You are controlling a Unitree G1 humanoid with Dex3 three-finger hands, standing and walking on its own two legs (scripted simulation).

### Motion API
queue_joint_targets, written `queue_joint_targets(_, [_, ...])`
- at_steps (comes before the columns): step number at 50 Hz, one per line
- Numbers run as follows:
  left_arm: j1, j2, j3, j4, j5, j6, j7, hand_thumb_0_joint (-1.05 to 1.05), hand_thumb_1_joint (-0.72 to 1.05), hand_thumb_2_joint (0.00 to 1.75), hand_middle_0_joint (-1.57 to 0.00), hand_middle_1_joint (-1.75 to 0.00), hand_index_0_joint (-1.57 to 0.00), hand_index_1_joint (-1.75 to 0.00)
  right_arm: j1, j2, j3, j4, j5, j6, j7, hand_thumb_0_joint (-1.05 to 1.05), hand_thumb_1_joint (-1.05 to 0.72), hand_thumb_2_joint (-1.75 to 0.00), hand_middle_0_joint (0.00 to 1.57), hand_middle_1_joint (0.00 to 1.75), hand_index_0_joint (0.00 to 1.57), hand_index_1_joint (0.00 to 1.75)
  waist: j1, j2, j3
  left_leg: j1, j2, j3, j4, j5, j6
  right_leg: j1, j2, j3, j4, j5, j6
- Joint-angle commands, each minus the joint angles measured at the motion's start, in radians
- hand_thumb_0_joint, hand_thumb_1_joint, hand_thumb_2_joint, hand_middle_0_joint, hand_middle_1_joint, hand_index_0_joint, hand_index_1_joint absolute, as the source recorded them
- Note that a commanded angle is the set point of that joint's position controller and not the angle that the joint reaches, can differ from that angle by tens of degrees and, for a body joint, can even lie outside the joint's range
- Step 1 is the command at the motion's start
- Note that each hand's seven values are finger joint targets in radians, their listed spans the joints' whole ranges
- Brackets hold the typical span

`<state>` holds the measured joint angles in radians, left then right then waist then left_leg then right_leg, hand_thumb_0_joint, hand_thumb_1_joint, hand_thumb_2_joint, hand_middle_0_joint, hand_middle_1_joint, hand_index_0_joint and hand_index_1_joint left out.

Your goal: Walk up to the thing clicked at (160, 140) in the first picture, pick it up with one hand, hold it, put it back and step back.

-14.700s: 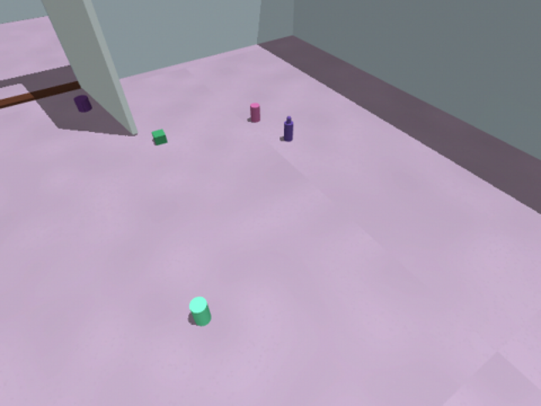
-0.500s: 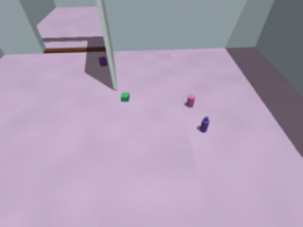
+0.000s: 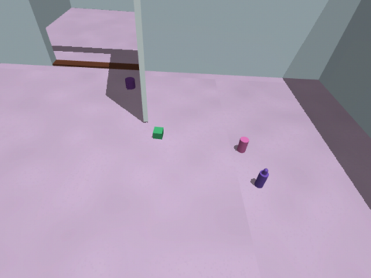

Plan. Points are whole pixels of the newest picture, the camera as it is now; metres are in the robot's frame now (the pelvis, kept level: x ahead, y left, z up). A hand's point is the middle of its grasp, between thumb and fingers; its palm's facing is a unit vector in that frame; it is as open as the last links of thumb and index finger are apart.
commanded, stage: walk up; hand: left
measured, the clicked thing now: (158, 132) +1.36 +0.17 -0.75
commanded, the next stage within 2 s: none
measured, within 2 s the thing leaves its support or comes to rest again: neither
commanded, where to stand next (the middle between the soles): +0.97 -0.07 m, yaw +1 degrees
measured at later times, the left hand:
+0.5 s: hand (121, 202) +0.38 +0.19 -0.12, palm faces -0.03 -0.94 -0.35, open 7.4 cm
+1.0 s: hand (116, 167) +0.54 +0.24 -0.16, palm faces -0.04 -0.95 -0.31, open 7.4 cm
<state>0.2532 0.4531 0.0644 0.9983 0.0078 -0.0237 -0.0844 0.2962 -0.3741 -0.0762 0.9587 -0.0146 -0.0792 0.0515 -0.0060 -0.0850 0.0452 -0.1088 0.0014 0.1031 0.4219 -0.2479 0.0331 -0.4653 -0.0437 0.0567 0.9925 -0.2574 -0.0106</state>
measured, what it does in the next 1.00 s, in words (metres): walks ahead: right foot, then left foot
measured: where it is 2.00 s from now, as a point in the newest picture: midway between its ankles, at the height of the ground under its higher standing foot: (195, 188)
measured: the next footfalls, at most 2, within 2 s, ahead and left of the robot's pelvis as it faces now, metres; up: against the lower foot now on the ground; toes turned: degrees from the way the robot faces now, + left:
right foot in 0.28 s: +0.32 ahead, -0.16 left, +0.00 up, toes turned -6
left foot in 0.76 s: +0.56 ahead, +0.09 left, +0.00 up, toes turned +5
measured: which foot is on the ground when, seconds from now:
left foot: down 0.00-0.32, up 0.34-0.74, down 0.76-1.00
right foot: up 0.00-0.26, down 0.28-0.78, up 0.80-1.00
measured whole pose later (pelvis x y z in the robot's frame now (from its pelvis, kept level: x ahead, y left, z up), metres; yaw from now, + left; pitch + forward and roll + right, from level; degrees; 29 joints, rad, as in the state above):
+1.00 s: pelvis +0.49 -0.03 -0.01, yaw -1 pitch -4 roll +0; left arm 0.31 0.44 0.05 0.87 -0.01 -0.03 -0.06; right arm 0.29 -0.36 -0.04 0.82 0.00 -0.09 0.04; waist 0.01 -0.07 0.09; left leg -0.21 0.04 0.10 0.50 -0.23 0.02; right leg -0.47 -0.04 0.05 1.06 -0.34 -0.02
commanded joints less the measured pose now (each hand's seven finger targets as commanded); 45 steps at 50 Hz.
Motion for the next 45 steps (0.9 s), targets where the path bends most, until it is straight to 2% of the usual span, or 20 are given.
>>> queue_joint_targets(1, [-0.029,0.183,0.046,-0.082,0.009,-0.014,-0.003,0.00,0.90,0.90,-0.20,-0.30,-0.20,-0.30,-0.026,-0.289,-0.072,-0.098,0.007,-0.043,-0.018,0.00,-0.90,-0.90,0.20,0.30,0.20,0.30,0.002,0.191,0.115,-0.010,0.265,-0.230,-0.325,-0.161,0.130,-0.149,-0.057,0.028,-0.122,0.084,0.032])
queue_joint_targets(10, [-0.250,0.107,0.031,-0.182,0.011,-0.027,-0.014,0.00,0.90,0.90,-0.20,-0.30,-0.20,-0.30,0.069,-0.293,-0.073,-0.117,0.005,-0.024,-0.029,0.00,-0.90,-0.90,0.20,0.30,0.20,0.30,-0.055,0.185,0.063,0.111,0.231,-0.090,-0.162,0.363,0.106,-0.013,-0.032,-0.120,-0.429,0.175,-0.027])
queue_joint_targets(12, [-0.215,0.115,0.038,-0.176,0.010,-0.025,-0.008,0.00,0.90,0.90,-0.20,-0.30,-0.20,-0.30,0.076,-0.297,-0.073,-0.128,0.000,-0.016,-0.038,0.00,-0.90,-0.90,0.20,0.30,0.20,0.30,-0.040,0.171,0.017,0.139,0.235,-0.092,-0.061,0.493,0.104,0.066,0.004,-0.145,-0.442,0.105,-0.047])
queue_joint_targets(14, [-0.021,0.162,0.069,-0.130,0.011,-0.034,0.010,0.00,0.90,0.90,-0.20,-0.30,-0.20,-0.30,0.089,-0.268,-0.058,-0.147,0.001,-0.010,-0.043,0.00,-0.90,-0.90,0.20,0.30,0.20,0.30,0.058,0.068,-0.135,0.066,0.182,-0.044,0.264,0.544,0.076,0.382,0.036,-0.151,-0.502,0.108,-0.081])
queue_joint_targets(15, [0.119,0.217,0.094,-0.101,0.016,-0.040,0.023,0.00,0.90,0.90,-0.20,-0.30,-0.20,-0.30,0.125,-0.223,-0.039,-0.152,0.003,-0.011,-0.040,0.00,-0.90,-0.90,0.20,0.30,0.20,0.30,0.117,-0.043,-0.230,-0.101,0.124,-0.020,0.501,0.353,0.049,0.600,-0.056,-0.018,-0.504,0.013,-0.101])
queue_joint_targets(16, [0.186,0.300,0.116,-0.106,0.014,-0.047,0.033,0.00,0.90,0.90,-0.20,-0.30,-0.20,-0.30,0.185,-0.160,-0.014,-0.174,0.021,-0.011,-0.038,0.00,-0.90,-0.90,0.20,0.30,0.20,0.30,0.121,-0.240,-0.296,-0.376,-0.029,-0.009,0.723,-0.160,0.012,0.804,-0.328,0.438,-0.603,-0.081,-0.202])
queue_joint_targets(17, [0.159,0.316,0.116,-0.115,-0.007,-0.045,0.037,0.00,0.90,0.90,-0.20,-0.30,-0.20,-0.30,0.135,-0.263,-0.037,-0.157,0.021,-0.006,-0.048,0.00,-0.90,-0.90,0.20,0.30,0.20,0.30,0.137,-0.180,-0.241,-0.480,-0.023,-0.090,0.812,-0.291,0.009,0.775,-0.396,0.630,-0.680,-0.050,-0.290])
queue_joint_targets(18, [0.100,0.290,0.114,-0.133,-0.021,-0.041,0.044,0.00,0.90,0.90,-0.20,-0.30,-0.20,-0.30,0.097,-0.292,-0.043,-0.144,0.013,-0.007,-0.053,0.00,-0.90,-0.90,0.20,0.30,0.20,0.30,0.119,-0.090,-0.172,-0.493,0.031,-0.140,0.874,-0.262,0.010,0.674,-0.393,0.557,-0.690,0.000,-0.303])
queue_joint_targets(20, [0.024,0.225,0.084,-0.157,-0.025,-0.048,0.056,0.00,0.90,0.90,-0.20,-0.30,-0.20,-0.30,0.074,-0.245,-0.036,-0.123,0.030,-0.007,-0.045,0.00,-0.90,-0.90,0.20,0.30,0.20,0.30,0.069,0.005,-0.059,-0.409,0.054,-0.208,0.844,-0.159,0.020,0.448,-0.283,0.253,-0.672,0.230,-0.228])
queue_joint_targets(22, [-0.014,0.185,0.071,-0.167,-0.017,-0.059,0.055,0.00,0.90,0.90,-0.20,-0.30,-0.20,-0.30,0.105,-0.208,-0.029,-0.124,0.025,0.002,-0.032,0.00,-0.90,-0.90,0.20,0.30,0.20,0.30,0.021,-0.034,-0.007,-0.351,0.065,-0.184,0.723,-0.086,0.018,0.327,-0.196,0.101,-0.681,0.333,-0.176])
queue_joint_targets(25, [-0.012,0.174,0.062,-0.195,-0.013,-0.077,0.050,0.00,0.90,0.90,-0.20,-0.30,-0.20,-0.30,0.095,-0.204,-0.040,-0.122,0.007,0.013,-0.016,0.00,-0.90,-0.90,0.20,0.30,0.20,0.30,0.015,-0.013,0.024,-0.365,0.063,-0.153,0.671,-0.020,-0.018,0.270,-0.192,0.045,-0.720,0.317,-0.212])
queue_joint_targets(30, [-0.028,0.204,0.073,-0.233,0.004,-0.084,0.040,0.00,0.90,0.90,-0.20,-0.30,-0.20,-0.30,-0.031,-0.206,-0.044,-0.167,-0.006,0.010,0.011,0.00,-0.90,-0.90,0.20,0.30,0.20,0.30,0.027,-0.025,0.071,-0.414,0.118,-0.108,0.352,0.049,-0.054,0.255,-0.192,-0.004,-0.783,0.051,-0.219])
queue_joint_targets(34, [0.037,0.207,0.064,-0.223,0.006,-0.074,0.034,0.00,0.90,0.90,-0.20,-0.30,-0.20,-0.30,-0.109,-0.193,-0.044,-0.183,-0.007,-0.013,0.017,0.00,-0.90,-0.90,0.20,0.30,0.20,0.30,0.064,-0.028,0.021,-0.287,0.088,-0.055,0.158,0.140,-0.027,0.311,-0.178,-0.035,-0.667,0.226,-0.180])
queue_joint_targets(37, [0.036,0.194,0.053,-0.239,0.006,-0.059,0.038,0.00,0.90,0.90,-0.20,-0.30,-0.20,-0.30,0.073,-0.243,-0.067,-0.126,-0.019,-0.024,0.001,0.00,-0.90,-0.90,0.20,0.30,0.20,0.30,-0.037,0.101,-0.104,0.014,0.025,-0.019,0.080,0.094,0.025,0.257,-0.127,-0.079,-0.374,0.319,-0.139])
queue_joint_targets(38, [0.076,0.137,0.033,-0.246,-0.002,-0.056,0.045,0.00,0.90,0.90,-0.20,-0.30,-0.20,-0.30,0.203,-0.308,-0.089,-0.100,-0.036,-0.030,-0.012,0.00,-0.90,-0.90,0.20,0.30,0.20,0.30,-0.099,0.265,-0.180,0.182,0.106,-0.129,0.029,-0.001,0.067,0.140,-0.065,-0.120,-0.108,0.232,-0.104])
queue_joint_targets(39, [0.153,0.051,0.011,-0.248,-0.010,-0.053,0.044,0.00,0.90,0.90,-0.20,-0.30,-0.20,-0.30,0.222,-0.385,-0.109,-0.119,-0.040,-0.033,-0.025,0.00,-0.90,-0.90,0.20,0.30,0.20,0.30,-0.077,0.478,-0.226,0.353,0.347,-0.524,-0.003,-0.055,0.128,-0.122,0.071,-0.124,0.101,-0.264,-0.051])
queue_joint_targets(40, [0.156,0.161,0.036,-0.230,-0.014,-0.039,0.058,0.00,0.90,0.90,-0.20,-0.30,-0.20,-0.30,0.194,-0.393,-0.109,-0.150,-0.010,-0.033,-0.029,0.00,-0.90,-0.90,0.20,0.30,0.20,0.30,-0.083,0.292,-0.231,0.332,0.444,-0.782,-0.139,-0.194,0.205,-0.177,0.098,-0.021,0.177,-0.311,-0.055])
queue_joint_targets(41, [0.121,0.209,0.042,-0.214,-0.011,-0.036,0.067,0.00,0.90,0.90,-0.20,-0.30,-0.20,-0.30,0.159,-0.395,-0.116,-0.150,0.009,-0.028,-0.029,0.00,-0.90,-0.90,0.20,0.30,0.20,0.30,-0.082,0.269,-0.176,0.297,0.475,-0.781,-0.136,-0.155,0.264,-0.223,0.043,0.028,0.254,-0.280,-0.060])
queue_joint_targets(43, [0.077,0.190,0.040,-0.203,-0.013,-0.046,0.061,0.00,0.90,0.90,-0.20,-0.30,-0.20,-0.30,0.088,-0.314,-0.074,-0.174,0.020,-0.028,-0.039,0.00,-0.90,-0.90,0.20,0.30,0.20,0.30,-0.048,0.170,-0.060,0.114,0.370,-0.467,-0.115,0.182,0.197,-0.159,0.007,0.088,0.241,-0.165,-0.045])
queue_joint_targets(45, [0.132,0.165,0.041,-0.179,-0.022,-0.039,0.050,0.00,0.90,0.90,-0.20,-0.30,-0.20,-0.30,0.052,-0.280,-0.055,-0.176,0.026,-0.035,-0.039,0.00,-0.90,-0.90,0.20,0.30,0.20,0.30,-0.004,0.209,-0.018,-0.005,0.310,-0.288,-0.116,0.296,0.165,-0.073,-0.017,0.048,0.164,-0.122,-0.035])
